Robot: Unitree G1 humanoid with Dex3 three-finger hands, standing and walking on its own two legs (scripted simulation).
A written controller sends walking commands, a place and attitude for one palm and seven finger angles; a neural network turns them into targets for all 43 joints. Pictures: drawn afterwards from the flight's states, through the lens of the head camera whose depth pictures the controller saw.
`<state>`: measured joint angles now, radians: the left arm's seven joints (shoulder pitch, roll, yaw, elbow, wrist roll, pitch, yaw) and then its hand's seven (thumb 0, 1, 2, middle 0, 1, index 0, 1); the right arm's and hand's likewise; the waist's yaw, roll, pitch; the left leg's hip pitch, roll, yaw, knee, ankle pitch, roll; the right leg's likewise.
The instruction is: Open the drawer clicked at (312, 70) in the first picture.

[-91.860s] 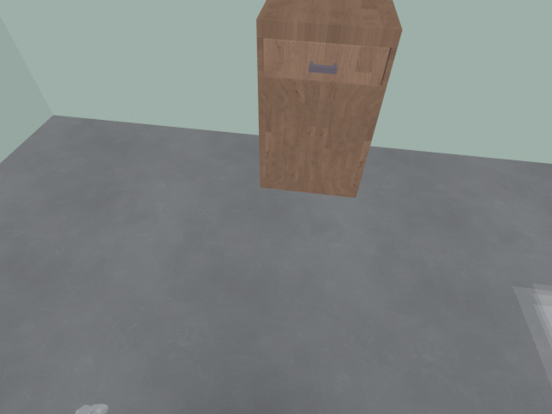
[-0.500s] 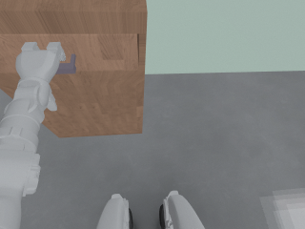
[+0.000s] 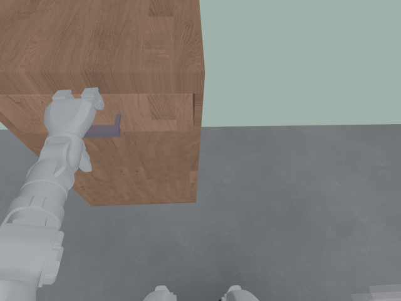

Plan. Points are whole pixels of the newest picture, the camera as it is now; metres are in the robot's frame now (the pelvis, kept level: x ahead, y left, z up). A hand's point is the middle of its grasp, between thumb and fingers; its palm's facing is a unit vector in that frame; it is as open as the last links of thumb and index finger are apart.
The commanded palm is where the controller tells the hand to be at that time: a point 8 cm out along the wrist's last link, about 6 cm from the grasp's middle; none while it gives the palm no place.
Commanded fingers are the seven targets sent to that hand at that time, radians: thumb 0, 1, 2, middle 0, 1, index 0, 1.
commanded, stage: lift the fingers back up to retry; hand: left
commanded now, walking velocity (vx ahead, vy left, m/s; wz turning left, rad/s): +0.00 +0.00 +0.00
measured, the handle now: (98, 124) +0.52 +0.24 -0.03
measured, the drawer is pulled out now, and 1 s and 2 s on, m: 0.00 0.00 0.00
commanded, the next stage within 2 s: re-aim the fingers above the handle in 0.18 s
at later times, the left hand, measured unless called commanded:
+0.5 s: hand (77, 136) +0.45 +0.25 +0.02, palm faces -0.06 -0.02 -1.00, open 13.8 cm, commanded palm +0.44 +0.24 +0.08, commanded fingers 0.00 -0.50 0.30 -0.30 -1.20 -0.30 -1.20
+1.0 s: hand (79, 134) +0.45 +0.25 +0.02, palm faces -0.06 -0.03 -1.00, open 13.8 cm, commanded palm +0.44 +0.24 +0.08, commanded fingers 0.00 -0.50 0.30 -0.30 -1.20 -0.30 -1.20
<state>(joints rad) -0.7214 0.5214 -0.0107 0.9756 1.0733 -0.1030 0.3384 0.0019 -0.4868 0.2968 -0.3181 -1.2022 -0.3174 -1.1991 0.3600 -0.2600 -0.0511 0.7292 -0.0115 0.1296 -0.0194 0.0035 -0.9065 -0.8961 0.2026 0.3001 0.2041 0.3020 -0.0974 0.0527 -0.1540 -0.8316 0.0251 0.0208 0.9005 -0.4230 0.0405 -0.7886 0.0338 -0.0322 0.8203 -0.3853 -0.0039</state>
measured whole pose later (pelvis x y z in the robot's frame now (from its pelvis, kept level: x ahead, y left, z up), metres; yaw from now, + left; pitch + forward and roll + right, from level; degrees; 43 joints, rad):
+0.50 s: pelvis +0.01 -0.01 +0.01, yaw +1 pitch +19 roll -2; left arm -0.68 0.52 -0.02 0.97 1.08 -0.14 0.32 0.00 -0.49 0.30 -0.32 -1.20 -0.32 -1.20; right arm 0.30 -0.26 -0.07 0.70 -0.01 0.14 -0.02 0.00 -0.91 -0.90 0.20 0.30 0.20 0.30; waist -0.07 0.04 -0.14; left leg -0.77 0.02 0.01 0.86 -0.42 0.03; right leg -0.73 0.03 -0.04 0.80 -0.40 -0.02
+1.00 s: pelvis +0.00 -0.01 +0.01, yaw +0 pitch +19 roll -2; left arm -0.69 0.54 0.01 0.99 1.09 -0.17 0.32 0.00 -0.49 0.30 -0.32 -1.20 -0.32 -1.20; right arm 0.36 -0.25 -0.06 0.73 -0.01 0.13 -0.03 0.00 -0.91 -0.90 0.20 0.30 0.20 0.30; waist -0.09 0.04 -0.15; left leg -0.78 0.02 0.02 0.86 -0.41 0.03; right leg -0.75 0.03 -0.03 0.80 -0.38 -0.01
